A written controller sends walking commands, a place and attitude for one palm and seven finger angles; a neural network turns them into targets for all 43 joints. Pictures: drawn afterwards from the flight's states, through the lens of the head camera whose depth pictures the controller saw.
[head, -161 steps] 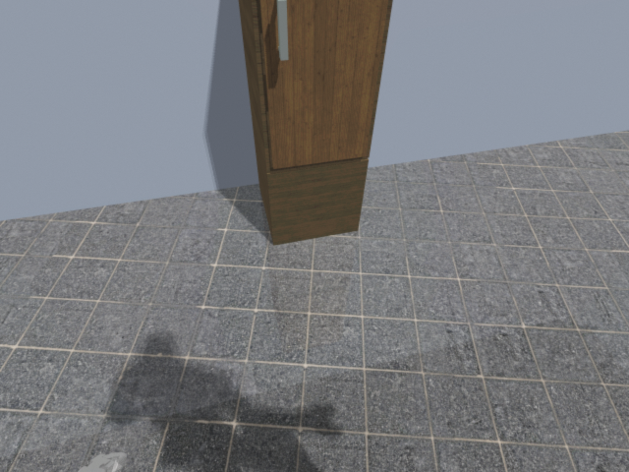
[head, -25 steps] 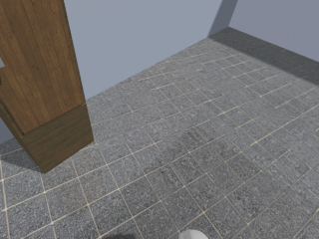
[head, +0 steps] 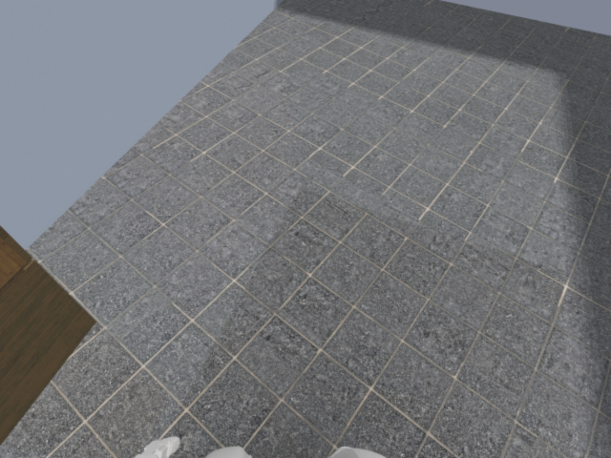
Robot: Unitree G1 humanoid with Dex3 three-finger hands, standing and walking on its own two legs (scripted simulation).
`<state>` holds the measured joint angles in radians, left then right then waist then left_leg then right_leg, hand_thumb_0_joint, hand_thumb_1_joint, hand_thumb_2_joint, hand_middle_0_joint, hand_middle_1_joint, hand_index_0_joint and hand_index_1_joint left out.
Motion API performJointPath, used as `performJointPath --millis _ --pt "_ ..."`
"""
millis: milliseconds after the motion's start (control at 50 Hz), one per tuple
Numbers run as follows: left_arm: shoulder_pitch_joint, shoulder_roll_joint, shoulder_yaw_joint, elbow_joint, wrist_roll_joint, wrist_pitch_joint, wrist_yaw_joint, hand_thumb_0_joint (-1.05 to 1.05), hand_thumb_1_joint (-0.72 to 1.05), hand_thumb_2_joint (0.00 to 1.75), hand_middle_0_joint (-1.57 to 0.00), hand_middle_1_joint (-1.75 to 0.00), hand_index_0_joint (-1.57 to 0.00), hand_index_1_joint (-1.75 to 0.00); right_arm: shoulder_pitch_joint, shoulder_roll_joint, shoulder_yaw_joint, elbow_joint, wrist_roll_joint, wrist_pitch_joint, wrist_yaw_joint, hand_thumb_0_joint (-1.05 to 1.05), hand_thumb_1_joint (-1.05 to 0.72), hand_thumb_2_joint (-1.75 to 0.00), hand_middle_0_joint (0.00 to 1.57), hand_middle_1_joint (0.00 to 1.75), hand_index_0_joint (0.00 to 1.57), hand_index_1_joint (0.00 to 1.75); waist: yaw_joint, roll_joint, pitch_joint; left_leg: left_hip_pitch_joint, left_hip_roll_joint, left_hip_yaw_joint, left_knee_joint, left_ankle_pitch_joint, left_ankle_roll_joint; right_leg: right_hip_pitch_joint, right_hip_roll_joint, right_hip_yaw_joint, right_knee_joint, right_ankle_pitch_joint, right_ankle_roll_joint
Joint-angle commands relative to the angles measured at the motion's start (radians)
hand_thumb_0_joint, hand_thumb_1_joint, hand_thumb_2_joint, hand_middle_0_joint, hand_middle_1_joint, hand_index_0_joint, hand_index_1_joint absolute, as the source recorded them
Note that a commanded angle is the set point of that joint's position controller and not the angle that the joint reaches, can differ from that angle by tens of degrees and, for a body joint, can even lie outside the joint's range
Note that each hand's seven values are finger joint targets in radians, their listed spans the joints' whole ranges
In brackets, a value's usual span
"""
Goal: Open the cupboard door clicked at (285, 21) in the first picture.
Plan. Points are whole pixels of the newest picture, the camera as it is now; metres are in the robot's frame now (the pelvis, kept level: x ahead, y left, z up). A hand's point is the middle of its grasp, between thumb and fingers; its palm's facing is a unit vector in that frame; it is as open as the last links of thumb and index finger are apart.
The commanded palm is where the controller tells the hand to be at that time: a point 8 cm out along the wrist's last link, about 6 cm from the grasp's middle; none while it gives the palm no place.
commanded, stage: walk to a spot facing it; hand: left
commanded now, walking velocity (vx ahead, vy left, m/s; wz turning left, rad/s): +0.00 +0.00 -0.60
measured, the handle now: out of the picture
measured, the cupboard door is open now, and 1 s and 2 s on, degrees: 0 0 0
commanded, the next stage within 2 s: turn to face it in 1.84 s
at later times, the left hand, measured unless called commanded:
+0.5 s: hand (102, 437) +0.16 +0.29 -0.15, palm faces -0.21 -0.96 -0.20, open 7.4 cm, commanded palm none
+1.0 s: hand (200, 397) +0.21 +0.16 -0.12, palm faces -0.55 -0.79 -0.28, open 7.4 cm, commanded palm none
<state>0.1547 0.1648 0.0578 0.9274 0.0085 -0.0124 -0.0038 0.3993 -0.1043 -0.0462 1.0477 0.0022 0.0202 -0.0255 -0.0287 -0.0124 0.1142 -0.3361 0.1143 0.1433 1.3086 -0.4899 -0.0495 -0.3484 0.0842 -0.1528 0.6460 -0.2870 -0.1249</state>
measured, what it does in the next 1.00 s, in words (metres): steps on the spot, turning right: left foot, then right foot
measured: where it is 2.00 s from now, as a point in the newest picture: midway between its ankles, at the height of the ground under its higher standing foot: (313, 452)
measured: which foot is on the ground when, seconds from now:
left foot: up 0.00-0.30, down 0.32-0.82, up 0.84-1.00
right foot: down 0.00-0.34, up 0.36-0.80, down 0.82-1.00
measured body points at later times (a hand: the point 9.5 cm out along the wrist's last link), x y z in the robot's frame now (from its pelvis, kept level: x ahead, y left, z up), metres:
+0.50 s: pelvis +0.05 +0.10 +0.02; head +0.09 +0.13 +0.47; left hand +0.17 +0.35 -0.14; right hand +0.10 -0.16 -0.09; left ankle +0.09 +0.20 -0.71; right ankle -0.02 -0.03 -0.61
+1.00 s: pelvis +0.02 +0.05 +0.02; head +0.01 +0.01 +0.47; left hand +0.24 +0.20 -0.10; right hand -0.12 -0.17 -0.14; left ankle +0.11 +0.19 -0.63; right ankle -0.03 -0.01 -0.72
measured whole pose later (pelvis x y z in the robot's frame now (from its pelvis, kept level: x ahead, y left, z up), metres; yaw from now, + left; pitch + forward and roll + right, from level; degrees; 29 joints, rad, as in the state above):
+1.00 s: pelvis +0.02 +0.05 +0.02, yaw -37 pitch +0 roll +1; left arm 0.20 0.19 0.07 0.90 0.02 0.00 -0.01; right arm 0.27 -0.25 -0.09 0.97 -0.03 0.06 0.01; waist -0.03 0.05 0.05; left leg -0.50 0.14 0.08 1.10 -0.34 -0.09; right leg -0.22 0.03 -0.03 0.49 -0.27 -0.07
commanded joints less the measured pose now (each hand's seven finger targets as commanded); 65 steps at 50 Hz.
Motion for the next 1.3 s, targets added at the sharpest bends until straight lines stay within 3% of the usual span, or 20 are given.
performJointPath --millis 0,40,220,280,300,320,340,360,420,560,700,760,780,800,820,840,860,880,980,1280 --pt "0.064 0.169 0.038 -0.044 0.000 -0.012 0.038 0.00 0.90 0.90 -0.20 -0.30 -0.20 -0.30 -0.042 -0.122 -0.023 -0.126 -0.021 -0.009 -0.011 0.00 -0.90 -0.90 0.20 0.30 0.20 0.30 0.001 0.018 -0.101 -0.171 0.048 -0.139 -0.021 0.087 -0.027 0.076 -0.344 0.365 -0.304 0.684 -0.090" --pt "0.032 0.172 0.043 -0.056 0.012 -0.010 0.034 0.00 0.90 0.90 -0.20 -0.30 -0.20 -0.30 -0.031 -0.112 -0.020 -0.124 -0.023 0.006 -0.012 0.00 -0.90 -0.90 0.20 0.30 0.20 0.30 -0.026 0.007 -0.107 -0.133 0.038 -0.129 -0.120 0.092 -0.037 0.000 -0.302 0.327 -0.304 0.592 -0.082" --pt "0.076 0.229 0.069 -0.092 0.020 0.026 0.011 0.00 0.90 0.90 -0.20 -0.30 -0.20 -0.30 -0.249 -0.159 -0.018 -0.230 -0.014 -0.016 -0.005 0.00 -0.90 -0.90 0.20 0.30 0.20 0.30 0.057 -0.183 -0.182 -0.043 -0.066 -0.083 -0.553 0.110 -0.041 0.098 -0.226 0.434 -0.197 0.492 -0.045" --pt "0.044 0.229 0.068 -0.108 0.010 0.038 0.012 0.00 0.90 0.90 -0.20 -0.30 -0.20 -0.30 -0.187 -0.196 -0.027 -0.221 -0.010 -0.028 -0.012 0.00 -0.90 -0.90 0.20 0.30 0.20 0.30 0.012 -0.135 -0.225 0.165 -0.067 -0.080 -0.843 0.254 -0.024 0.051 -0.193 0.444 -0.094 0.458 0.025" --pt "0.049 0.183 0.059 -0.128 0.001 0.041 0.010 0.00 0.90 0.90 -0.20 -0.30 -0.20 -0.30 -0.143 -0.266 -0.038 -0.216 -0.016 -0.038 -0.015 0.00 -0.90 -0.90 0.20 0.30 0.20 0.30 -0.006 0.035 -0.259 0.326 0.083 -0.226 -0.958 0.349 0.022 -0.088 -0.110 0.378 0.027 0.253 0.080" --pt "0.081 0.133 0.048 -0.145 -0.004 0.040 -0.001 0.00 0.90 0.90 -0.20 -0.30 -0.20 -0.30 -0.139 -0.361 -0.056 -0.228 -0.025 -0.037 -0.011 0.00 -0.90 -0.90 0.20 0.30 0.20 0.30 0.003 0.321 -0.254 0.403 0.365 -0.465 -0.989 0.604 0.126 -0.284 -0.006 0.224 0.285 -0.288 0.147" --pt "0.081 0.171 0.054 -0.132 0.013 0.042 0.001 0.00 0.90 0.90 -0.20 -0.30 -0.20 -0.30 -0.142 -0.361 -0.052 -0.238 -0.027 -0.027 -0.008 0.00 -0.90 -0.90 0.20 0.30 0.20 0.30 -0.004 0.233 -0.219 0.294 0.418 -0.464 -0.974 0.662 0.195 -0.261 -0.054 0.227 0.482 -0.340 0.158" --pt "0.119 0.176 0.063 -0.100 0.020 0.052 0.005 0.00 0.90 0.90 -0.20 -0.30 -0.20 -0.30 -0.213 -0.295 -0.037 -0.240 -0.029 -0.029 -0.010 0.00 -0.90 -0.90 0.20 0.30 0.20 0.30 0.038 0.264 -0.194 0.213 0.355 -0.368 -0.992 0.605 0.168 -0.248 -0.077 0.252 0.546 -0.272 0.173" --pt "0.109 0.169 0.067 -0.090 0.018 0.055 -0.017 0.00 0.90 0.90 -0.20 -0.30 -0.20 -0.30 -0.266 -0.249 -0.022 -0.261 -0.029 -0.038 -0.012 0.00 -0.90 -0.90 0.20 0.30 0.20 0.30 0.055 0.201 -0.118 0.177 0.225 -0.172 -0.976 0.654 0.138 -0.251 -0.096 0.193 0.645 -0.142 0.190" --pt "0.040 0.123 0.054 -0.105 0.012 0.074 -0.027 0.00 0.90 0.90 -0.20 -0.30 -0.20 -0.30 -0.141 -0.252 -0.042 -0.205 -0.023 -0.035 -0.007 0.00 -0.90 -0.90 0.20 0.30 0.20 0.30 0.009 0.200 -0.121 0.261 0.242 -0.076 -0.995 0.554 0.160 -0.225 -0.141 0.118 0.467 -0.117 0.209" --pt "-0.013 0.094 0.041 -0.120 0.011 0.060 -0.025 0.00 0.90 0.90 -0.20 -0.30 -0.20 -0.30 -0.105 -0.288 -0.071 -0.164 -0.031 -0.025 0.007 0.00 -0.90 -0.90 0.20 0.30 0.20 0.30 -0.018 0.255 -0.129 0.232 0.293 -0.002 -0.936 0.549 0.160 -0.067 -0.128 0.047 0.138 -0.171 0.175" --pt "0.062 0.124 0.046 -0.098 0.012 0.042 -0.016 0.00 0.90 0.90 -0.20 -0.30 -0.20 -0.30 -0.107 -0.289 -0.074 -0.156 -0.026 -0.021 0.014 0.00 -0.90 -0.90 0.20 0.30 0.20 0.30 0.029 0.187 -0.179 0.164 0.268 0.079 -0.764 0.531 0.079 0.136 -0.105 0.026 -0.138 0.039 0.141" --pt "0.125 0.191 0.059 -0.080 0.017 0.029 -0.007 0.00 0.90 0.90 -0.20 -0.30 -0.20 -0.30 -0.096 -0.255 -0.066 -0.166 -0.017 -0.017 0.018 0.00 -0.90 -0.90 0.20 0.30 0.20 0.30 0.065 0.031 -0.212 0.030 0.222 0.115 -0.594 0.389 0.017 0.305 -0.202 0.152 -0.260 0.172 0.103" --pt "0.185 0.313 0.081 -0.060 0.024 0.018 0.008 0.00 0.90 0.90 -0.20 -0.30 -0.20 -0.30 -0.138 -0.166 -0.037 -0.216 -0.019 -0.011 0.023 0.00 -0.90 -0.90 0.20 0.30 0.20 0.30 0.100 -0.307 -0.197 -0.262 0.070 0.119 -0.353 -0.114 -0.039 0.400 -0.448 0.511 -0.335 0.403 0.008" --pt "0.223 0.340 0.086 -0.054 0.005 0.027 0.017 0.00 0.90 0.90 -0.20 -0.30 -0.20 -0.30 -0.193 -0.195 -0.035 -0.242 -0.022 0.003 0.014 0.00 -0.90 -0.90 0.20 0.30 0.20 0.30 0.129 -0.266 -0.206 -0.311 0.042 -0.031 -0.212 -0.166 -0.035 0.351 -0.507 0.564 -0.341 0.424 -0.072" --pt "0.192 0.309 0.080 -0.059 0.003 0.031 0.020 0.00 0.90 0.90 -0.20 -0.30 -0.20 -0.30 -0.211 -0.198 -0.038 -0.245 -0.021 0.008 0.015 0.00 -0.90 -0.90 0.20 0.30 0.20 0.30 0.109 -0.177 -0.154 -0.348 0.062 -0.089 -0.170 -0.094 -0.027 0.317 -0.463 0.488 -0.365 0.231 -0.076" --pt "0.144 0.275 0.080 -0.061 0.003 0.028 0.024 0.00 0.90 0.90 -0.20 -0.30 -0.20 -0.30 -0.234 -0.200 -0.039 -0.237 -0.025 0.010 0.020 0.00 -0.90 -0.90 0.20 0.30 0.20 0.30 0.101 -0.267 -0.140 -0.369 0.061 -0.099 -0.153 -0.024 -0.024 0.299 -0.402 0.509 -0.398 0.058 -0.047" --pt "0.110 0.241 0.068 -0.068 0.002 0.021 0.022 0.00 0.90 0.90 -0.20 -0.30 -0.20 -0.30 -0.247 -0.230 -0.046 -0.227 -0.031 0.007 0.025 0.00 -0.90 -0.90 0.20 0.30 0.20 0.30 0.087 -0.212 -0.098 -0.367 0.058 -0.116 -0.142 0.063 -0.028 0.253 -0.368 0.495 -0.421 -0.052 -0.034" --pt "0.108 0.208 0.049 -0.059 0.003 -0.021 0.006 0.00 0.90 0.90 -0.20 -0.30 -0.20 -0.30 -0.178 -0.218 -0.053 -0.172 -0.040 -0.007 0.040 0.00 -0.90 -0.90 0.20 0.30 0.20 0.30 0.036 -0.098 -0.082 -0.301 0.040 -0.101 -0.224 0.242 -0.052 0.219 -0.283 0.402 -0.439 -0.035 -0.016" --pt "0.270 0.191 0.039 0.040 0.018 -0.046 0.015 0.00 0.90 0.90 -0.20 -0.30 -0.20 -0.30 -0.393 -0.170 -0.028 -0.257 -0.022 -0.059 0.043 0.00 -0.90 -0.90 0.20 0.30 0.20 0.30 0.093 -0.104 -0.043 -0.230 -0.039 -0.104 -0.588 0.165 -0.017 0.308 -0.306 0.531 -0.380 0.215 -0.070"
